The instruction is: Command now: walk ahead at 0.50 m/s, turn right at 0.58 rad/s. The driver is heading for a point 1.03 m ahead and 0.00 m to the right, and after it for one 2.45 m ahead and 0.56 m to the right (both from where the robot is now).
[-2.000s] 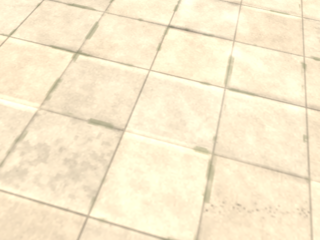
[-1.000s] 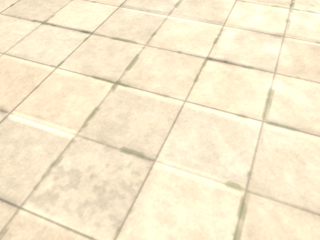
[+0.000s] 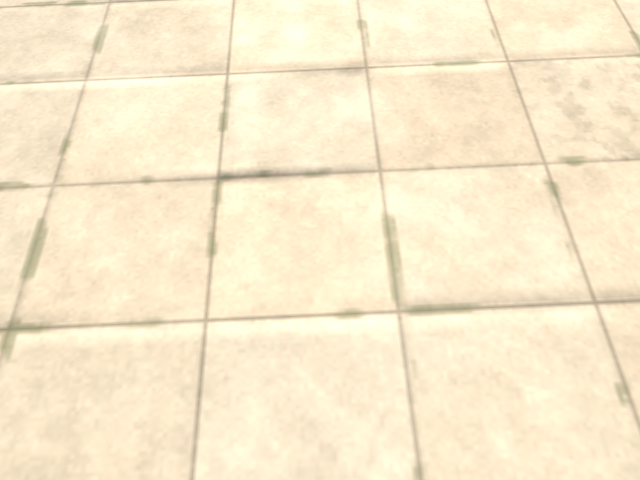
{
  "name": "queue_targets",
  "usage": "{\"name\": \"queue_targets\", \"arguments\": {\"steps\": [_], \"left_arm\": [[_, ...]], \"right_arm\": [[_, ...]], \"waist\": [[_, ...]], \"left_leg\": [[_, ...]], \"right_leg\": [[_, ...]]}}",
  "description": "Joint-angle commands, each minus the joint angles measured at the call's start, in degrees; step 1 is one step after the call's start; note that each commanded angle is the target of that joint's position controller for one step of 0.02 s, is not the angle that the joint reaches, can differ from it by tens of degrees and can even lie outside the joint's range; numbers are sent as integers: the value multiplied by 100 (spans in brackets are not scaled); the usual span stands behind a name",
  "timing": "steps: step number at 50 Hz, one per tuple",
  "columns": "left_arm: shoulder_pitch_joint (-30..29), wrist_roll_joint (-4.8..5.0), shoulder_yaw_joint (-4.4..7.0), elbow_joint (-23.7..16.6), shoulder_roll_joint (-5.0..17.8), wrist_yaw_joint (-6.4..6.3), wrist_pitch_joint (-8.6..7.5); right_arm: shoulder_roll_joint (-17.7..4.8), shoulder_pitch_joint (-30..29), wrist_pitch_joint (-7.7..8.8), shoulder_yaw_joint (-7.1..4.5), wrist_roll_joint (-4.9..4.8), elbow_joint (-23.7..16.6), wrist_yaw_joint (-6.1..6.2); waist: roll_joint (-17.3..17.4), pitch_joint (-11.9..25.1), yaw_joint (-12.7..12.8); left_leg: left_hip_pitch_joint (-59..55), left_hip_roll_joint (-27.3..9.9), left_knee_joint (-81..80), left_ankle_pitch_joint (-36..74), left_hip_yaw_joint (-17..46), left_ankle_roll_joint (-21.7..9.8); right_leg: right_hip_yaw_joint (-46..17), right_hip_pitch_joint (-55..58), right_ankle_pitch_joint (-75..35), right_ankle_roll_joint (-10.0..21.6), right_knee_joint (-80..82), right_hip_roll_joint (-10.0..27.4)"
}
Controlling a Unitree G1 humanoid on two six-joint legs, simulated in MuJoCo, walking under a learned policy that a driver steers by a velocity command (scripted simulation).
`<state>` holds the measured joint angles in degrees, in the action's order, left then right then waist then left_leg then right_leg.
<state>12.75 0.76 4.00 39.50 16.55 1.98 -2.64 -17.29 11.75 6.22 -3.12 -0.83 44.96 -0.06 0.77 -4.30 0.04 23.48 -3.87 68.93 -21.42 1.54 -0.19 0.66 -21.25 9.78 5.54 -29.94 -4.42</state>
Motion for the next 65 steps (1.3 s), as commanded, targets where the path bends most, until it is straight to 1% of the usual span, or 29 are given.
{"name": "queue_targets", "arguments": {"steps": [1, 3, 6, 11, 15, 17, 18, 19, 20, 21, 22, 23, 24, 26, 31, 34, 39, 41, 42, 43, 44, 45, 46, 48, 49, 51, 55, 60, 65], "left_arm": [[42, -68, 178, -484, 684, -79, -134], [154, -26, 207, -434, 800, -143, -159], [396, 15, 240, -333, 911, -249, -129], [799, 71, 273, -147, 983, -297, -59], [799, 69, 282, -105, 917, -345, 18], [680, 39, 215, -166, 712, -327, 53], [728, -54, 72, -248, 361, -301, 45], [1683, 88, -51, -320, -73, -289, -17], [1751, 194, -2, -164, 433, -316, -39], [1062, 174, 97, -196, 823, -321, -30], [563, 84, 101, -311, 844, -337, -20], [254, -11, 99, -409, 768, -325, -45], [243, -11, 97, -441, 662, -287, -57], [362, 25, 47, -405, 433, -236, -52], [-356, -48, -110, -624, 153, -165, -114], [-890, -4, -142, -722, 125, -98, -172], [-1431, 51, -94, -945, 281, 6, -211], [-971, 13, 9, -843, 467, 2, -230], [-216, -24, 146, -614, 695, -41, -227], [817, -105, 276, -431, 1062, -114, -208], [1211, -167, 372, -364, 1573, -150, -149], [1325, -128, 254, -340, 1077, -144, -141], [978, -85, 158, -308, 846, -139, -160], [315, -96, 58, -283, 509, -104, -212], [109, -127, 30, -263, 387, -90, -270], [-50, -140, 61, -149, 365, -80, -383], [33, -185, 136, 114, 512, -159, -446], [308, -119, 204, 346, 768, -254, -366], [643, 8, 278, 596, 947, -286, -143]], "right_arm": [[-664, 44, 67, -178, 124, -450, 5], [-519, -35, -32, -144, 179, -479, 11], [-347, -726, -52, -63, 177, -678, 14], [-350, -1529, 47, -26, 50, -899, -106], [-645, -1313, 140, -149, 30, -883, -165], [-829, -444, 194, -282, 71, -671, -117], [-1096, 376, 208, -349, 174, -588, -77], [-1577, 964, 135, -471, 228, -374, -93], [-1129, 1060, 111, -394, 54, -285, -153], [-724, 765, 89, -283, 31, -361, -139], [-589, 427, 46, -218, 96, -399, -135], [-472, 247, 21, -170, 136, -368, -135], [-388, 176, 29, -128, 176, -332, -118], [-338, 221, 57, -111, 127, -237, -110], [-751, 416, 24, -196, 15, -20, -69], [-848, 637, -43, -190, -35, 117, -59], [-974, 1026, -185, -197, -90, 379, -51], [-1055, 951, -251, -209, -112, 412, -26], [-977, 953, -265, -168, -106, 409, -18], [-718, 850, -238, -48, 5, 258, -17], [-41, 1428, -143, 162, 56, 99, -24], [-537, 1266, -68, 45, -65, 198, -38], [-834, 859, -46, -68, -193, 60, -57], [-713, 475, -95, -84, -108, 9, -36], [-635, 573, -177, -107, -82, 53, -24], [-359, 728, -327, -74, -93, 109, -17], [-251, 291, -408, -84, -57, -82, -25], [-82, -657, -355, 11, -22, -412, -210], [-155, -1251, -361, 5, -41, -850, -374]], "waist": [[-277, 772, -85], [-204, 659, -118], [-320, 420, 98], [-562, 316, 417], [-777, 376, 216], [-794, 792, -244], [-295, 1625, -573], [1591, 2356, -197], [1446, 2172, -334], [804, 1359, -500], [369, 894, -448], [277, 533, -369], [419, 456, -211], [569, 487, -90], [360, 332, -236], [354, 246, -426], [426, 111, -470], [428, 356, -90], [317, 822, 296], [-30, 1607, 759], [-1530, 2362, 536], [-1249, 2440, 725], [-991, 1556, 641], [-655, 778, 308], [-729, 624, 118], [-647, 505, -68], [-406, 243, -67], [-239, -41, 277], [-288, -136, 381]], "left_leg": [[1244, -346, -408, 533, 324, 59], [1196, -281, -897, 808, 213, 258], [1219, -86, -2250, 1850, 154, 439], [598, 292, -3735, 2803, 188, 387], [299, 309, -4102, 2034, 365, 114], [-983, 292, -4398, 1865, 221, -165], [-2394, -546, -4265, 1533, 975, -502], [-4409, -1819, -4680, 470, 3640, -1520], [-4384, -1990, -5206, -1143, 4670, -1572], [-3679, -1706, -5338, -1171, 3830, -1312], [-2945, -1443, -5352, -450, 3012, -1142], [-2337, -1227, -5451, 274, 2481, -1142], [-1993, -1043, -5554, 765, 2080, -1102], [-1790, -864, -5737, 1320, 1608, -1149], [-1680, -863, -6081, 2127, 888, -1276], [-1633, -716, -6053, 2296, 466, -1119], [-2241, -1051, -5744, 2572, 512, -960], [-2266, -987, -5090, 3705, 401, -810], [-1996, -722, -4200, 4287, 219, -678], [-960, -435, -2693, 3288, 37, -461], [1197, 481, -582, -223, -245, -65], [1769, 404, 247, -1146, 525, -85], [2129, 145, 427, -711, 543, -126], [1854, -232, -22, 125, 382, -79], [1520, -364, -193, 397, 435, -49], [1204, -387, -298, 687, 429, 38], [1639, -351, -1106, 1631, 572, 136], [1488, -246, -2656, 2635, 67, 16], [1673, -65, -3282, 1839, -336, -307]], "right_leg": [[-2203, 1456, -1007, 1155, 1691, 1476], [-1837, 1095, -1518, 1187, 1774, 1359], [-1473, 857, -1323, 965, 1772, 1067], [-1706, 825, -470, 680, 1531, 1054], [-2345, 1447, -508, 520, 849, 1323], [-2248, 1312, -1007, 279, -26, 972], [-1803, 772, -439, 76, -1503, 635], [-1089, -1333, 2089, -393, -3501, -259], [-1235, -2207, 2321, -445, -4337, 88], [-1216, -2389, 1784, -451, -4538, 308], [-976, -2242, 1394, -454, -4417, 502], [-955, -2137, 1137, -443, -4108, 633], [-940, -1866, 952, -414, -3830, 783], [-750, -1613, 884, -419, -3368, 865], [-395, -1632, -114, -553, -1727, 1010], [-189, -1232, -885, -574, -800, 865], [-116, -1023, -663, -354, -106, 701], [31, -108, -513, -160, 252, 509], [93, 1044, -579, -9, 393, 416], [-711, 2720, -660, 312, 167, 1230], [-3183, 4480, 186, 1089, 586, 2752], [-3979, 4237, 921, 1160, 1070, 2836], [-3105, 3558, 850, 933, 1194, 2654], [-1916, 2270, 250, 691, 1594, 2155], [-1496, 1820, -78, 605, 1813, 1985], [-979, 1352, -617, 625, 2119, 1925], [-136, 1408, -1331, 589, 2305, 1867], [616, 1693, -1418, 416, 2396, 1847], [929, 2734, -2457, 258, 1806, 2118]]}}
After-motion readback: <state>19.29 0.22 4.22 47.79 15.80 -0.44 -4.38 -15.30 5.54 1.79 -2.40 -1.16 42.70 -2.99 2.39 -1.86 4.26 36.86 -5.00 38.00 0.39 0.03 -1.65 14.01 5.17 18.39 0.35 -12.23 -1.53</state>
